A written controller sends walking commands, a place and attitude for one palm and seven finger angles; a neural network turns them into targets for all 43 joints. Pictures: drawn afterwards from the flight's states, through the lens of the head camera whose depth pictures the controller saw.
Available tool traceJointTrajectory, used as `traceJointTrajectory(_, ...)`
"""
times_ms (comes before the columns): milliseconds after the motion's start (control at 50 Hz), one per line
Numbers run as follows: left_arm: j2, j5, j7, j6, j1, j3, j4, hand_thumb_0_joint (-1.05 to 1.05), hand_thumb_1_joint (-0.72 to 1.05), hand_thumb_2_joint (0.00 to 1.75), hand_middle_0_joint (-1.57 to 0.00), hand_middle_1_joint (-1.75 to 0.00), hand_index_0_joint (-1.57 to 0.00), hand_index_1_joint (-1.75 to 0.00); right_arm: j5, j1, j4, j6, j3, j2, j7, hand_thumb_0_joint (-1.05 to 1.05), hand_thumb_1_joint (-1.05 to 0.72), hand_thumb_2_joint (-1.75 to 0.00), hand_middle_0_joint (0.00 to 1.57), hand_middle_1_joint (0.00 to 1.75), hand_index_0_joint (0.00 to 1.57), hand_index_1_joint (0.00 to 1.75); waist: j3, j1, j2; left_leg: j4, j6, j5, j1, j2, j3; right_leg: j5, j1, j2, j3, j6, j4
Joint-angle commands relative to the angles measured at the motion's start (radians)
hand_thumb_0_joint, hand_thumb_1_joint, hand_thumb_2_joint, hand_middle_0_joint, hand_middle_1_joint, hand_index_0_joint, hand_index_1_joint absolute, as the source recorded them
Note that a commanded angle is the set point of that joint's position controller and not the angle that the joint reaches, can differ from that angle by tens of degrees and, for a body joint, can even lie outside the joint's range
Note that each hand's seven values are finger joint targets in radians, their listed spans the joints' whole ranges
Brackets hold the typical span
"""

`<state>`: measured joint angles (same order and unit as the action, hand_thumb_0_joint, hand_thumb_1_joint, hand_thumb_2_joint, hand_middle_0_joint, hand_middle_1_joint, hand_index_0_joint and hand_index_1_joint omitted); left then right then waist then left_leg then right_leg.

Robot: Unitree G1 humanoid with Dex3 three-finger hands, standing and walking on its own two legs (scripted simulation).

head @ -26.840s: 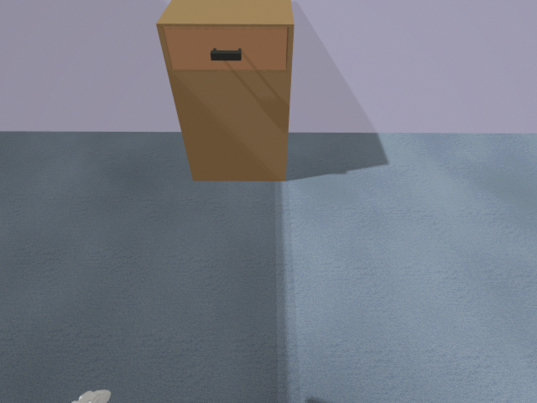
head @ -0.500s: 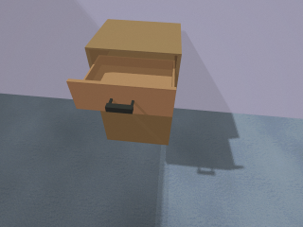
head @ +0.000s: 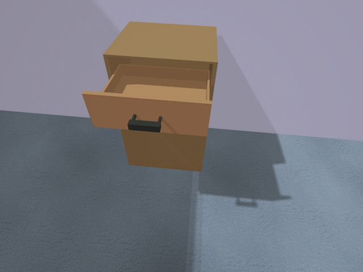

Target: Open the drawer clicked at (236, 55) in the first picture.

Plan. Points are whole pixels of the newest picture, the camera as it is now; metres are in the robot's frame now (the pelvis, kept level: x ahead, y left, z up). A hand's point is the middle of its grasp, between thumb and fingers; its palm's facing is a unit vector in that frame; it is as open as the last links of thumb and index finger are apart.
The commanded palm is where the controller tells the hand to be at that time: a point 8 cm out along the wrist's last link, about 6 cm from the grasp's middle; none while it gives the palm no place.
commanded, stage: look again from close up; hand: left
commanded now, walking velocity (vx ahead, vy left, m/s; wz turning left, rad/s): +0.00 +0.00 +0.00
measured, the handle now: (145, 121) +0.63 +0.17 -0.06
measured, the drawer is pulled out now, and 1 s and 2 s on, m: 0.29 0.29 0.29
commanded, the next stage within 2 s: shuffle to correct the standing spot in 0.50 s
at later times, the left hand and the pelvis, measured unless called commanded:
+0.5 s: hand out of the picture -0.05 +0.15 -0.18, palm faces +0.07 -0.99 -0.14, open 7.4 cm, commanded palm none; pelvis +0.00 +0.01 +0.00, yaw +1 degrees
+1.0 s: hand out of the picture -0.02 +0.15 -0.17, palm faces +0.08 -0.99 -0.14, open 7.4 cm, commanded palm none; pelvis +0.05 +0.00 +0.00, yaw -2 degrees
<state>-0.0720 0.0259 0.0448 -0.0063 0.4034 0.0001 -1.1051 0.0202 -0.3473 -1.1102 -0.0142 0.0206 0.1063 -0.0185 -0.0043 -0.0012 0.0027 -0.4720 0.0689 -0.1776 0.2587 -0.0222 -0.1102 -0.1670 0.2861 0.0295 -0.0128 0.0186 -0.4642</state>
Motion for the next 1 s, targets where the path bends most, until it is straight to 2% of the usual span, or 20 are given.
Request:
traceJointTrajectory(0,-0.076,0.003,0.001,-0.010,0.095,0.017,0.022,0.00,0.90,0.90,-0.20,-0.30,-0.20,-0.30,-0.002,-0.059,0.024,0.009,0.017,0.096,-0.002,0.00,-0.90,-0.90,0.20,0.30,0.20,0.30,0.152,0.005,0.004,0.212,-0.025,-0.360,0.129,0.127,0.189,-0.236,0.045,0.037,0.079,-0.026,0.097)
traceJointTrajectory(260,-0.084,0.004,-0.006,-0.003,0.084,0.026,0.040,0.00,0.90,0.90,-0.20,-0.30,-0.20,-0.30,-0.002,-0.023,0.034,0.001,0.026,0.105,-0.002,0.00,-0.90,-0.90,0.20,0.30,0.20,0.30,0.125,0.001,-0.026,0.183,-0.025,-0.368,0.109,0.115,0.188,-0.280,0.070,0.027,0.100,-0.023,0.099)
traceJointTrajectory(320,-0.084,0.003,-0.006,-0.006,0.078,0.025,0.039,0.00,0.90,0.90,-0.20,-0.30,-0.20,-0.30,-0.004,-0.021,0.029,0.006,0.024,0.101,-0.004,0.00,-0.90,-0.90,0.20,0.30,0.20,0.30,0.101,-0.002,-0.017,0.178,-0.025,-0.337,0.081,0.117,0.189,-0.258,0.060,0.033,0.107,-0.026,0.100)
traceJointTrajectory(400,-0.086,0.004,-0.005,-0.005,0.082,0.024,0.036,0.00,0.90,0.90,-0.20,-0.30,-0.20,-0.30,-0.004,-0.005,0.029,0.009,0.023,0.111,-0.003,0.00,-0.90,-0.90,0.20,0.30,0.20,0.30,0.114,0.005,0.010,0.216,-0.022,-0.370,0.104,0.131,0.213,-0.236,0.037,0.025,0.094,-0.022,0.086)
traceJointTrajectory(540,-0.091,0.005,-0.005,-0.003,0.086,0.023,0.029,0.00,0.90,0.90,-0.20,-0.30,-0.20,-0.30,-0.006,0.002,0.028,0.007,0.023,0.118,-0.002,0.00,-0.90,-0.90,0.20,0.30,0.20,0.30,0.123,0.005,0.009,0.232,-0.022,-0.380,0.101,0.134,0.222,-0.226,0.035,0.023,0.088,-0.021,0.079)
traceJointTrajectory(580,-0.087,0.005,-0.005,-0.007,0.085,0.022,0.028,0.00,0.90,0.90,-0.20,-0.30,-0.20,-0.30,-0.007,0.012,0.030,0.010,0.022,0.118,-0.003,0.00,-0.90,-0.90,0.20,0.30,0.20,0.30,0.116,0.008,-0.012,0.223,-0.021,-0.352,0.093,0.133,0.219,-0.203,0.027,0.029,0.090,-0.021,0.083)
traceJointTrajectory(620,-0.085,0.005,-0.008,-0.005,0.087,0.026,0.027,0.00,0.90,0.90,-0.20,-0.30,-0.20,-0.30,-0.003,0.004,0.027,0.010,0.024,0.122,-0.004,0.00,-0.90,-0.90,0.20,0.30,0.20,0.30,0.107,0.003,0.004,0.224,-0.022,-0.392,0.061,0.135,0.214,-0.253,0.049,0.017,0.094,-0.024,0.081)
traceJointTrajectory(680,-0.080,0.011,-0.020,0.013,0.096,0.042,0.039,0.00,0.90,0.90,-0.20,-0.30,-0.20,-0.30,0.000,0.033,0.046,0.003,0.039,0.163,-0.007,0.00,-0.90,-0.90,0.20,0.30,0.20,0.30,0.134,0.016,0.054,0.282,0.001,-0.559,0.121,0.194,0.244,-0.269,0.038,-0.033,0.031,-0.026,-0.046)
traceJointTrajectory(720,-0.056,0.013,-0.031,0.031,0.142,0.054,0.036,0.00,0.90,0.90,-0.20,-0.30,-0.20,-0.30,0.002,0.077,0.065,0.002,0.052,0.196,-0.010,0.00,-0.90,-0.90,0.20,0.30,0.20,0.30,0.123,0.039,0.122,0.351,0.032,-0.616,0.214,0.268,0.272,-0.195,-0.055,-0.060,-0.048,-0.027,-0.253)
traceJointTrajectory(740,-0.049,0.012,-0.034,0.033,0.162,0.056,0.040,0.00,0.90,0.90,-0.20,-0.30,-0.20,-0.30,0.001,0.096,0.077,0.007,0.055,0.207,-0.011,0.00,-0.90,-0.90,0.20,0.30,0.20,0.30,0.107,0.052,0.113,0.349,0.055,-0.595,0.211,0.297,0.281,-0.196,-0.068,-0.050,-0.059,-0.029,-0.294)
traceJointTrajectory(760,-0.041,0.011,-0.035,0.029,0.164,0.055,0.045,0.00,0.90,0.90,-0.20,-0.30,-0.20,-0.30,0.004,0.106,0.082,0.011,0.053,0.201,-0.012,0.00,-0.90,-0.90,0.20,0.30,0.20,0.30,0.112,0.050,0.090,0.332,0.064,-0.548,0.200,0.302,0.260,-0.227,-0.077,-0.031,-0.065,-0.032,-0.267)
traceJointTrajectory(780,-0.033,0.010,-0.034,0.020,0.172,0.052,0.045,0.00,0.90,0.90,-0.20,-0.30,-0.20,-0.30,0.006,0.102,0.082,0.013,0.049,0.190,-0.011,0.00,-0.90,-0.90,0.20,0.30,0.20,0.30,0.131,0.053,0.041,0.286,0.056,-0.516,0.193,0.284,0.232,-0.229,-0.097,-0.021,-0.063,-0.036,-0.163)
traceJointTrajectory(800,-0.027,0.010,-0.032,0.010,0.198,0.049,0.039,0.00,0.90,0.90,-0.20,-0.30,-0.20,-0.30,0.005,0.095,0.079,0.010,0.045,0.177,-0.009,0.00,-0.90,-0.90,0.20,0.30,0.20,0.30,0.154,0.058,-0.003,0.215,0.030,-0.500,0.198,0.235,0.192,-0.213,-0.121,-0.022,-0.042,-0.045,-0.018)
traceJointTrajectory(820,-0.054,0.012,-0.024,-0.002,0.210,0.049,0.036,0.00,0.90,0.90,-0.20,-0.30,-0.20,-0.30,-0.002,0.076,0.078,0.011,0.040,0.134,-0.008,0.00,-0.90,-0.90,0.20,0.30,0.20,0.30,0.178,0.053,-0.113,0.067,-0.007,-0.432,0.232,0.145,0.132,-0.303,-0.122,0.044,0.128,-0.086,0.140)
traceJointTrajectory(840,-0.116,0.009,-0.015,-0.010,0.206,0.056,0.035,0.00,0.90,0.90,-0.20,-0.30,-0.20,-0.30,-0.012,0.075,0.092,0.014,0.025,0.081,0.000,0.00,-0.90,-0.90,0.20,0.30,0.20,0.30,0.212,0.041,-0.242,-0.110,-0.045,-0.315,0.297,0.049,0.026,-0.446,-0.103,0.192,0.356,-0.160,0.274)
traceJointTrajectory(860,-0.157,-0.002,-0.013,-0.014,0.178,0.063,0.038,0.00,0.90,0.90,-0.20,-0.30,-0.20,-0.30,-0.007,0.089,0.103,0.016,0.024,0.074,0.006,0.00,-0.90,-0.90,0.20,0.30,0.20,0.30,0.172,0.023,-0.219,-0.254,-0.051,-0.255,0.232,0.044,0.006,-0.568,-0.030,0.291,0.472,-0.213,0.361)
traceJointTrajectory(880,-0.155,-0.007,-0.010,-0.027,0.133,0.066,0.049,0.00,0.90,0.90,-0.20,-0.30,-0.20,-0.30,-0.003,0.098,0.099,0.020,0.025,0.082,0.008,0.00,-0.90,-0.90,0.20,0.30,0.20,0.30,0.161,0.016,-0.201,-0.360,-0.043,-0.237,0.240,0.060,0.054,-0.524,-0.022,0.272,0.474,-0.227,0.375)
traceJointTrajectory(920,-0.135,-0.002,-0.011,-0.037,0.079,0.064,0.053,0.00,0.90,0.90,-0.20,-0.30,-0.20,-0.30,-0.003,0.089,0.098,0.028,0.032,0.095,0.011,0.00,-0.90,-0.90,0.20,0.30,0.20,0.30,0.148,-0.005,-0.137,-0.433,-0.041,-0.216,0.256,0.081,0.076,-0.346,-0.045,0.244,0.366,-0.224,0.326)
traceJointTrajectory(960,-0.142,0.003,-0.015,-0.037,0.056,0.067,0.055,0.00,0.90,0.90,-0.20,-0.30,-0.20,-0.30,-0.005,0.074,0.099,0.040,0.028,0.075,0.011,0.00,-0.90,-0.90,0.20,0.30,0.20,0.30,0.104,-0.008,-0.101,-0.344,-0.046,-0.228,0.210,0.080,0.052,-0.162,-0.100,0.212,0.262,-0.217,0.264)
traceJointTrajectory(980,-0.149,0.004,-0.018,-0.034,0.057,0.069,0.052,0.00,0.90,0.90,-0.20,-0.30,-0.20,-0.30,-0.006,0.074,0.101,0.045,0.023,0.067,0.007,0.00,-0.90,-0.90,0.20,0.30,0.20,0.30,0.101,-0.004,-0.111,-0.262,-0.047,-0.231,0.162,0.081,0.043,-0.124,-0.093,0.206,0.232,-0.212,0.234)
